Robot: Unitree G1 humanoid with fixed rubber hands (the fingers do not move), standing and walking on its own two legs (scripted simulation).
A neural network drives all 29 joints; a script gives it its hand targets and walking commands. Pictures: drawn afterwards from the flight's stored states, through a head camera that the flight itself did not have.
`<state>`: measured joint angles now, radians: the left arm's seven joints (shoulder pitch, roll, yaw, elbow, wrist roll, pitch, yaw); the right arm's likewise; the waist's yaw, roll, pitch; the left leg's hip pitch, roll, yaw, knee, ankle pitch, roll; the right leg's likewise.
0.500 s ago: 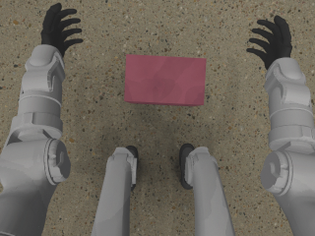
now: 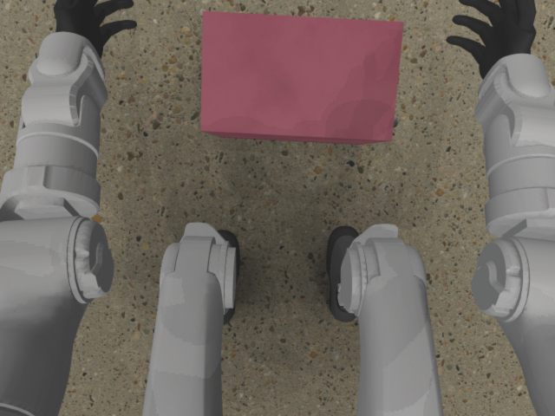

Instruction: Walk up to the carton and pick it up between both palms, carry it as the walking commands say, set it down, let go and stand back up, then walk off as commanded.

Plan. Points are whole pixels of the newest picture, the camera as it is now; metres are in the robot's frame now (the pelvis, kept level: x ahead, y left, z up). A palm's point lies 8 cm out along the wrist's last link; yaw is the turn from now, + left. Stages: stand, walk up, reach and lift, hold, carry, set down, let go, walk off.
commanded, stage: reach and lift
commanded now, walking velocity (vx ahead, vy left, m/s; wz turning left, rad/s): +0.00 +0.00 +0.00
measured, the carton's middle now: (296, 90) +0.51 -0.02 -0.35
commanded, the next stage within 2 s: none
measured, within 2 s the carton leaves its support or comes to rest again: neither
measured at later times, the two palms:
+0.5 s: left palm (140, 76) +0.52 +0.22 -0.27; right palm (438, 87) +0.50 -0.23 -0.27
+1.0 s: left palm (150, 76) +0.52 +0.21 -0.28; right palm (435, 84) +0.51 -0.22 -0.27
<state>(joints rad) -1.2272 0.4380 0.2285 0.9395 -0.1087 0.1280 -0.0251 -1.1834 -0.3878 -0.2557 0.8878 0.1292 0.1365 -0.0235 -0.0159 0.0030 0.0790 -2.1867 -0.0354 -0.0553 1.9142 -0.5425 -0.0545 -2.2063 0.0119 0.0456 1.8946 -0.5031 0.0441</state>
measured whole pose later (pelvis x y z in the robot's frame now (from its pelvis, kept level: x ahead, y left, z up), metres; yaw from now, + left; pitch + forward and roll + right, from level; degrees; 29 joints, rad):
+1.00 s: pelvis -0.01 +0.00 -0.09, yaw +0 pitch +35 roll +0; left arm -1.41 0.45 0.05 1.17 -0.27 0.02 0.07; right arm -1.39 -0.45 -0.07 1.17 0.31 0.02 -0.07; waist -0.01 -0.01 0.40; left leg -2.29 0.00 -0.04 2.25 -0.57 -0.03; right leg -2.31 -0.01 0.04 2.22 -0.53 0.04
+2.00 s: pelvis -0.01 +0.00 -0.09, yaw +0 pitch +36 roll +0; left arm -1.45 0.36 0.10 1.17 -0.17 0.08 0.06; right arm -1.43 -0.38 -0.09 1.20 0.26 0.05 -0.09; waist -0.01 -0.02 0.37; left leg -2.29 -0.01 -0.05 2.24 -0.57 -0.04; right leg -2.32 0.00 0.04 2.21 -0.53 0.04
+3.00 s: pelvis -0.01 +0.00 -0.04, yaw +0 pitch +47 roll +0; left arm -1.22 0.24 0.28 0.81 0.00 0.28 0.10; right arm -1.20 -0.22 -0.32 0.79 0.03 0.27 -0.10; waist -0.02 0.00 0.02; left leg -2.32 -0.06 -0.06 2.05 -0.54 -0.06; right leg -2.33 0.04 0.06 2.03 -0.51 0.07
